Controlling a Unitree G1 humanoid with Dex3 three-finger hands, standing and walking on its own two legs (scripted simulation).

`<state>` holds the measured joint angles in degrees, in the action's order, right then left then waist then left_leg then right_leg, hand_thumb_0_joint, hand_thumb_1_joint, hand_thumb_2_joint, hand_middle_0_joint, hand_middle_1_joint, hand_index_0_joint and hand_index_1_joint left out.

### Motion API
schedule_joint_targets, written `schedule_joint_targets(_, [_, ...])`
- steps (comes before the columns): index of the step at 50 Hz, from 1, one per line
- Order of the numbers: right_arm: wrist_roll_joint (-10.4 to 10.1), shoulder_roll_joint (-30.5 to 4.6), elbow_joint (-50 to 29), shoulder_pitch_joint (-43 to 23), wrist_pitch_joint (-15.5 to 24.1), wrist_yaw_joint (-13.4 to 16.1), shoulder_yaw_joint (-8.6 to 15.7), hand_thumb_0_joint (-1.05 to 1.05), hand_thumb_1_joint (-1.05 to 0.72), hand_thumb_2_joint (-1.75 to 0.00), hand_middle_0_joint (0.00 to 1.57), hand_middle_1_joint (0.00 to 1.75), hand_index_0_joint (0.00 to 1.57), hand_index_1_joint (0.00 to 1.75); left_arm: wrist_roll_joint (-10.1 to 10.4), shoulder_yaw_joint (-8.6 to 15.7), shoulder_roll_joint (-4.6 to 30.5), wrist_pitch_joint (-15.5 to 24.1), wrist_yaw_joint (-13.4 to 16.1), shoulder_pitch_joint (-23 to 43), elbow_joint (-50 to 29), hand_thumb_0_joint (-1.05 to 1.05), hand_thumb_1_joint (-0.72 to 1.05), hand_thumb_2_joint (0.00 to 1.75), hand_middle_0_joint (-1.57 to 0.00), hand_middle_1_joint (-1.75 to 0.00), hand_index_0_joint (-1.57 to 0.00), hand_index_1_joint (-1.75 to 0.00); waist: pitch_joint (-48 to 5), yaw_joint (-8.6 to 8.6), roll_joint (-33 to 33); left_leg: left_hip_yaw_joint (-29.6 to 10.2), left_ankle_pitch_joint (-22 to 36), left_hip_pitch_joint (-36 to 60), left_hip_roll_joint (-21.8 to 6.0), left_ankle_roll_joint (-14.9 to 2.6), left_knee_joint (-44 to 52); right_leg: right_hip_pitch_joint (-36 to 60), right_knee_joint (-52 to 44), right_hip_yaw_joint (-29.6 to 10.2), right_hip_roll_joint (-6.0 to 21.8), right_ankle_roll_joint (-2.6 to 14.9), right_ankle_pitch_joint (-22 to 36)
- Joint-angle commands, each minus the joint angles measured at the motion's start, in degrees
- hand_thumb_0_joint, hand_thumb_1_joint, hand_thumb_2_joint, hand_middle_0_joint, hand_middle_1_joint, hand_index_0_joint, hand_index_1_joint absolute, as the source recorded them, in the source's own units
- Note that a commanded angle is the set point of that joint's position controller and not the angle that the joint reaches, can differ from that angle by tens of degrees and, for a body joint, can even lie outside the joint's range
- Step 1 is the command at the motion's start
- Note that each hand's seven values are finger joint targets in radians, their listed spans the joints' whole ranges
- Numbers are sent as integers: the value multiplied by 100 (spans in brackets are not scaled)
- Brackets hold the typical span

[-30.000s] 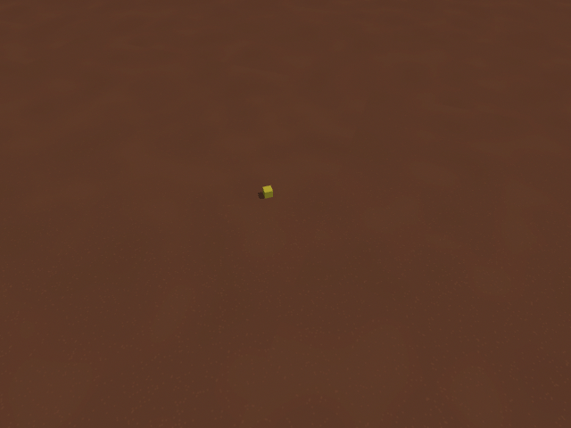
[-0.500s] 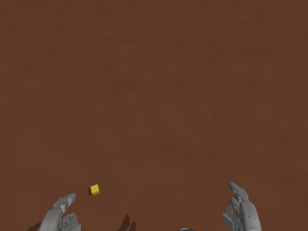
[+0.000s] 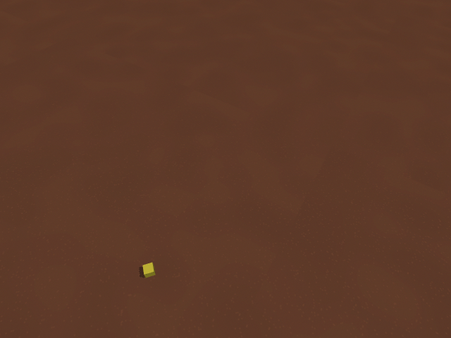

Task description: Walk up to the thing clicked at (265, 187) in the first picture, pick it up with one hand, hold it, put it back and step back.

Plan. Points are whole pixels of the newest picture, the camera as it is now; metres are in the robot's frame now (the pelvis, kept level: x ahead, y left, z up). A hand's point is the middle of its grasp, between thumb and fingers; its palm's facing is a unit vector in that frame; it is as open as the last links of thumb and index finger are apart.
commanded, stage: stand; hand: left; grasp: from above
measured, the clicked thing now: (149, 270) +0.48 +0.31 -0.74
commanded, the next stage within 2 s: none
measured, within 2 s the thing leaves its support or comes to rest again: neither
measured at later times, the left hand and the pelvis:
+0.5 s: hand out of the picture +0.05 +0.23 -0.14, palm faces +0.04 -0.94 -0.33, open 7.4 cm; pelvis +0.00 +0.00 +0.02, yaw +0 degrees
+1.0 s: hand out of the picture +0.06 +0.22 -0.14, palm faces +0.02 -0.95 -0.32, open 7.4 cm; pelvis +0.00 -0.02 +0.02, yaw +0 degrees
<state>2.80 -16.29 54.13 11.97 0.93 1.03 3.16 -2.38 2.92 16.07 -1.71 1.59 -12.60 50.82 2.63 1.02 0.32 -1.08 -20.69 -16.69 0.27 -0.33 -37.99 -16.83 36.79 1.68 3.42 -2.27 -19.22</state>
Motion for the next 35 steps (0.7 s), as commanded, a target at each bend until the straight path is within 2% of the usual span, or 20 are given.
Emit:
schedule_joint_targets(1, [-40,-982,-222,-201,147,123,201,0,-90,-90,20,30,20,30,65,202,871,240,101,260,-14,0,90,90,-20,-30,-20,-30,-551,6,-195,-562,1860,490,-461,-226,1142,696,-875,-357,245,338,1552])
schedule_joint_targets(4, [-71,-1059,-26,-288,121,146,180,0,-90,-90,20,30,20,30,76,177,890,193,103,298,306,0,90,90,-20,-30,-20,-30,-361,22,-344,-664,1692,577,-557,-200,1572,810,-1092,-267,201,286,1267])
schedule_joint_targets(7, [-106,-1056,139,-308,104,158,154,0,-90,-90,20,30,20,30,61,154,901,205,108,299,579,0,90,90,-20,-30,-20,-30,-327,29,-148,-599,2157,727,-555,-165,1605,1050,-1275,-279,277,272,1590])
schedule_joint_targets(10, [-125,-1055,294,-323,85,166,145,0,-90,-90,20,30,20,30,50,132,946,202,107,320,789,0,90,90,-20,-30,-20,-30,-173,15,-51,-555,2009,872,-541,-125,1738,990,-1492,-302,295,268,1438])
schedule_joint_targets(11, [-119,-1074,325,-279,75,164,143,0,-90,-90,20,30,20,30,52,134,957,200,108,432,810,0,90,90,-20,-30,-20,-30,-184,-31,-164,-556,1894,760,-542,-133,1850,1090,-1512,-281,280,250,1351])
schedule_joint_targets(12, [-113,-1037,365,-336,60,156,131,0,-90,-90,20,30,20,30,55,133,966,192,108,457,861,0,90,90,-20,-30,-20,-30,-79,-5,-127,-559,1669,658,-533,-116,1920,1111,-1570,-272,276,248,1208])
schedule_joint_targets(14, [-131,-1036,422,-351,48,147,126,0,-90,-90,20,30,20,30,59,116,955,213,105,430,961,0,90,90,-20,-30,-20,-30,-88,-11,-34,-540,1806,780,-540,-122,1917,1152,-1672,-311,327,237,1339])
schedule_joint_targets(17, [-127,-1051,458,-437,53,131,119,0,-90,-90,20,30,20,30,51,117,994,208,94,466,1037,0,90,90,-20,-30,-20,-30,-52,-9,-51,-556,1585,803,-539,-99,2033,1125,-1786,-290,319,231,1178])
schedule_joint_targets(22, [-117,-1090,564,-463,26,95,108,0,-90,-90,20,30,20,30,60,119,1073,222,63,548,1123,0,90,90,-20,-30,-20,-30,108,-15,3,-558,972,665,-526,-78,2204,1088,-1925,-328,316,227,879])
schedule_joint_targets(25, [-128,-1134,559,-540,38,79,98,0,-90,-90,20,30,20,30,71,113,1083,243,47,551,1139,0,90,90,-20,-30,-20,-30,-13,-8,-103,-543,1073,746,-548,-98,2216,1124,-1954,-359,341,242,1028])
schedule_joint_targets(28, [-136,-1139,583,-557,59,78,80,0,-90,-90,20,30,20,30,74,123,1125,260,52,655,1138,0,90,90,-20,-30,-20,-30,-119,-35,-52,-492,1493,889,-578,-91,2139,1160,-1949,-386,381,253,1313])
schedule_joint_targets(34, [-139,-1169,669,-524,53,67,32,0,-90,-90,20,30,20,30,101,120,1193,268,28,697,1188,0,90,90,-20,-30,-20,-30,-131,-43,-74,-468,1320,841,-592,-67,2219,1194,-1994,-416,364,265,1197])
schedule_joint_targets(35, [-149,-1171,665,-597,44,58,22,0,-90,-90,20,30,20,30,103,105,1169,264,26,671,1214,0,90,90,-20,-30,-20,-30,10,-12,-67,-471,1249,769,-573,-64,2217,1154,-2027,-400,337,246,1126])
